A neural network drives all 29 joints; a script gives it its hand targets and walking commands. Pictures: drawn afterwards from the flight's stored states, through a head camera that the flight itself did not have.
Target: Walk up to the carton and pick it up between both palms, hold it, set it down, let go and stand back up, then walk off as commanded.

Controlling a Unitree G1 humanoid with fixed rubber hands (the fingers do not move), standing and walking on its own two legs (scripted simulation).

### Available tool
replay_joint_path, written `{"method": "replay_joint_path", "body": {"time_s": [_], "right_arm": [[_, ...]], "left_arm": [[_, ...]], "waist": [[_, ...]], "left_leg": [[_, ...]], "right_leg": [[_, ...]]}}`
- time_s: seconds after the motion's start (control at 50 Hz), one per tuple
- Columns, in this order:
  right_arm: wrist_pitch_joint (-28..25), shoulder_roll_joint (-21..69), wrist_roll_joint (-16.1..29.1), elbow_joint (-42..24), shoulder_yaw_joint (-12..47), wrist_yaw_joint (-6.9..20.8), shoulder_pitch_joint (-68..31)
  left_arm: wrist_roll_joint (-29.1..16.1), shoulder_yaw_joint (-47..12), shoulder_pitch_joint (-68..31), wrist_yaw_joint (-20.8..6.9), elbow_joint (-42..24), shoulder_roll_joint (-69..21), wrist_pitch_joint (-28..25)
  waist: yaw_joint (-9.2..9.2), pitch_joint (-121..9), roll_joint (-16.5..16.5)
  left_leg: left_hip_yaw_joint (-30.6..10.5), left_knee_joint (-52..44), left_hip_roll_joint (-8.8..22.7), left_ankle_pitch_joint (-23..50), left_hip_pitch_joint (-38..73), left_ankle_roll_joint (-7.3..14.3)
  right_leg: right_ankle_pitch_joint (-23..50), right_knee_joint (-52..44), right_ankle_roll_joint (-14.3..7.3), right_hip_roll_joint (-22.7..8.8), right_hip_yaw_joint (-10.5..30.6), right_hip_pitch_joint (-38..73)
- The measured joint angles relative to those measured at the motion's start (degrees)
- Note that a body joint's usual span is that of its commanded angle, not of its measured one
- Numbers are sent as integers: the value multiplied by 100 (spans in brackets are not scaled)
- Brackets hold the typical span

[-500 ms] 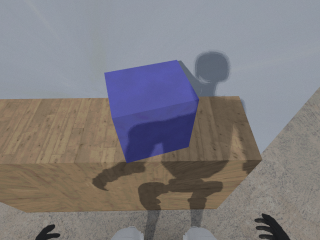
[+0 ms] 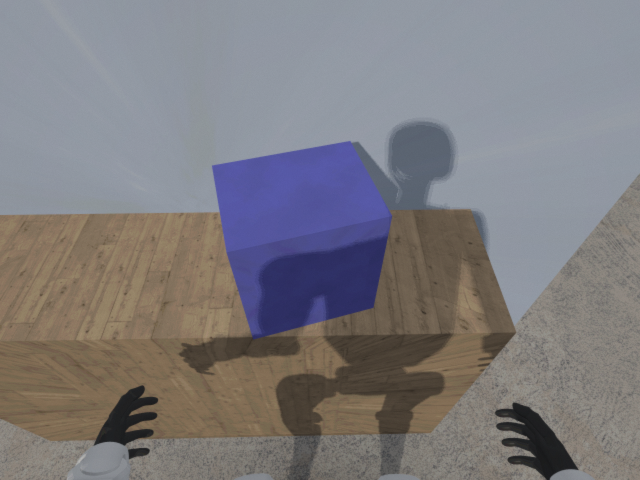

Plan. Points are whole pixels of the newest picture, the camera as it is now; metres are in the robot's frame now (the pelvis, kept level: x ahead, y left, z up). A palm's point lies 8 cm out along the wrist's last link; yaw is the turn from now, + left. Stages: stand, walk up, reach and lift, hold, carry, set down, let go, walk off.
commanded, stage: reach and lift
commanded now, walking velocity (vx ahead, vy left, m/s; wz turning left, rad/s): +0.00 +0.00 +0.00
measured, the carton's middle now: (300, 243) +0.44 +0.04 +0.00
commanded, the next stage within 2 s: none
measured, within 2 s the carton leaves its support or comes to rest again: neither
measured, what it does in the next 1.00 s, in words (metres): stands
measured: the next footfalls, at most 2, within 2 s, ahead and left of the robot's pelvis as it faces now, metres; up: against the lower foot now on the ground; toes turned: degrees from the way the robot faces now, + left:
none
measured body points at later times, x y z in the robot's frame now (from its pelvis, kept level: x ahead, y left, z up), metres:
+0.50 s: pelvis +0.00 +0.00 +0.01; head +0.01 -0.01 +0.46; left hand +0.19 +0.23 -0.04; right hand +0.17 -0.26 -0.06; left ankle +0.04 +0.11 -0.72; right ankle +0.04 -0.13 -0.72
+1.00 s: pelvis +0.01 -0.01 +0.01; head +0.02 -0.02 +0.46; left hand +0.23 +0.19 +0.00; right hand +0.21 -0.24 -0.02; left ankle +0.04 +0.11 -0.72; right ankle +0.04 -0.13 -0.72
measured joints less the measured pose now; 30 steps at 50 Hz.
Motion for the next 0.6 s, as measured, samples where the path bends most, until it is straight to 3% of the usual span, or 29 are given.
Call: {"method": "replay_joint_path", "body": {"time_s": [0.34, 0.6], "right_arm": [[-52, 66, 257, -1170, 134, 144, 508], [-369, 131, 682, -1464, 314, 172, 508]], "left_arm": [[0, -236, 205, 333, -254, -331, -992], [0, -375, 256, 501, -278, -567, -1799]], "waist": [[0, 1, -23], [0, -28, -23]], "left_leg": [[0, -439, -98, 315, 146, 0], [0, -721, -108, 375, 288, 0]], "right_leg": [[212, -292, -38, -79, -3, 93], [248, -504, -25, -79, -3, 201]]}}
